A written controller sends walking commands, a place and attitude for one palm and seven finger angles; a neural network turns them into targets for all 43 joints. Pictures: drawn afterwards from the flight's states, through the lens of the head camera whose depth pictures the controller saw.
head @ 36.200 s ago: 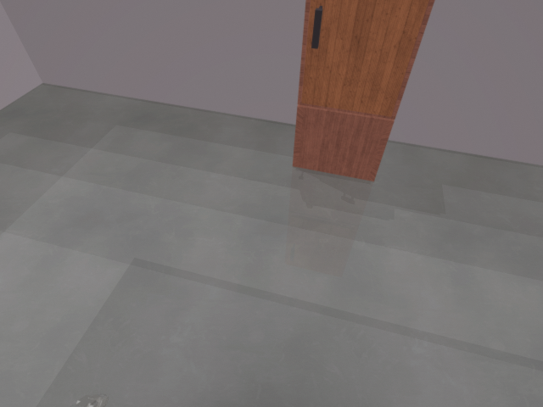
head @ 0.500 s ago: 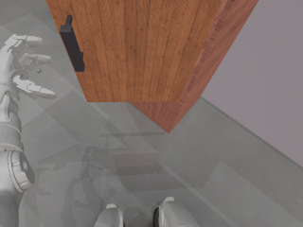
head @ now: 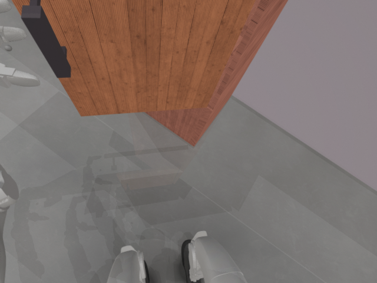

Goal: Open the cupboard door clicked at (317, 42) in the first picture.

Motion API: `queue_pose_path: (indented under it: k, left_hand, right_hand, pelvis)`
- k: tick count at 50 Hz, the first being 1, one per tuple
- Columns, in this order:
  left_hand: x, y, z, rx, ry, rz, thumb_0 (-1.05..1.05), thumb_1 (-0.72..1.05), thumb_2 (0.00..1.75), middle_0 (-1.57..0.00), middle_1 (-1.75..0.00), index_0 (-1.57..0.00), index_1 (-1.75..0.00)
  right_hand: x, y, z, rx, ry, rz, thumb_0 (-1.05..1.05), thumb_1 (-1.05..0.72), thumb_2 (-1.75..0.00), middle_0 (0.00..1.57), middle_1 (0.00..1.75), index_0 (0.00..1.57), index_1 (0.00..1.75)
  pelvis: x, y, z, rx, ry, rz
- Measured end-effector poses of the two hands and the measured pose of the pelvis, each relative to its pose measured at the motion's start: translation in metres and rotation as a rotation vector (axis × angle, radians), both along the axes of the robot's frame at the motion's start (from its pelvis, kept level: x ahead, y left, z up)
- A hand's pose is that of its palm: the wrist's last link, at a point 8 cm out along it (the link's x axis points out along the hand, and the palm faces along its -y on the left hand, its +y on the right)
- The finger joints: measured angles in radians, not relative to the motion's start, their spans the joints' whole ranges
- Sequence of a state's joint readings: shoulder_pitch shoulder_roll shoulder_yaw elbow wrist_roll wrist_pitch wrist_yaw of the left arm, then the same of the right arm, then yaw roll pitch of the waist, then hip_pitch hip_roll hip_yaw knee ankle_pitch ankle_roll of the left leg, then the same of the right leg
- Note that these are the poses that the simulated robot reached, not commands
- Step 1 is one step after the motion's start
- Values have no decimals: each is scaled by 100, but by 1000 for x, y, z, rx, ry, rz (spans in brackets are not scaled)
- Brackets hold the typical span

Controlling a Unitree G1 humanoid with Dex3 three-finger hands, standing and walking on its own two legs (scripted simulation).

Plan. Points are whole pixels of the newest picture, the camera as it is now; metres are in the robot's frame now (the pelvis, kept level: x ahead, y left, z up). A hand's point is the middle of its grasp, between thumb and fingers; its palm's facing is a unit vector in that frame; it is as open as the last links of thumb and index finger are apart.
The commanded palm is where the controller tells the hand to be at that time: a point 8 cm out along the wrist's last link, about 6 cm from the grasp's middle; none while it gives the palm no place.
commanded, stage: move the hooked fingers beside the handle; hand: left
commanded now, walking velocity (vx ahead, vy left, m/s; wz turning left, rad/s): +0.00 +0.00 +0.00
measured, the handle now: (50, 37) +0.57 +0.19 +0.08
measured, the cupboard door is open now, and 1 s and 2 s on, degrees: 44 44 44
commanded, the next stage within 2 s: slide the fingers in behind the handle in 0.64 s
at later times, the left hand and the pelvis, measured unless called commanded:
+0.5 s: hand (3, 58) +0.52 +0.25 +0.09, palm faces +0.02 -1.00 -0.02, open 14.0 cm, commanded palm +0.51 +0.29 +0.08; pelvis +0.01 +0.00 +0.01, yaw +1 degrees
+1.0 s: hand (12, 57) +0.52 +0.24 +0.09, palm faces +0.01 -1.00 -0.02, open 14.0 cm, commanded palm +0.50 +0.27 +0.08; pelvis +0.00 +0.00 +0.00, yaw +1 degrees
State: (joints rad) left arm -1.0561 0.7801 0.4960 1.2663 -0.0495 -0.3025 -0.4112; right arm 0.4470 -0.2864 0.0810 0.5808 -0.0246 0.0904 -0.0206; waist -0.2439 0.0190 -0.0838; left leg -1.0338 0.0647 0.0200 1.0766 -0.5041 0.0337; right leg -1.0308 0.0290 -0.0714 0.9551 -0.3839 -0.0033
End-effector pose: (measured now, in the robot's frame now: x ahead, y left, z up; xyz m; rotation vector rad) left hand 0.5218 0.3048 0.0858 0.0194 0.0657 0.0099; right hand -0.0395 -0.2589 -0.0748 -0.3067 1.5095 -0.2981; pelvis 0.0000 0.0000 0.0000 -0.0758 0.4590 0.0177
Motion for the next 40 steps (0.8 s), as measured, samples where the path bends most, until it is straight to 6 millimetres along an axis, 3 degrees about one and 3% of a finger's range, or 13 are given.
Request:
queue_pose_path:
  k: [10,25,32,40]
  left_hand:
    - [-10,2,-2,-4,-11,18,-2,-50,30,-29,-120,-30,-120]
    - [-25,2,2,3,-12,9,-1,-50,30,-29,-120,-29,-120]
    - [-24,-4,-1,0,-22,11,-1,-50,30,-29,-120,-30,-120]
    - [-22,-1,1,10,-17,24,-2,-50,30,-30,-120,-30,-120]
  right_hand:
    - [13,10,4,37,-4,-16,0,-90,-90,21,30,21,30]
    - [54,-5,1,6,-107,59,0,-90,-90,21,30,21,30]
    - [50,-8,-4,3,-107,65,0,-90,-90,21,30,21,30]
    - [28,-5,-5,11,-82,34,0,-90,-90,21,30,21,30]
  pelvis:
    - [12,3,9,-2,-21,-5]
    - [10,0,9,0,-48,17]
    - [4,-2,4,1,-42,18]
    - [-2,-5,2,2,-38,9]
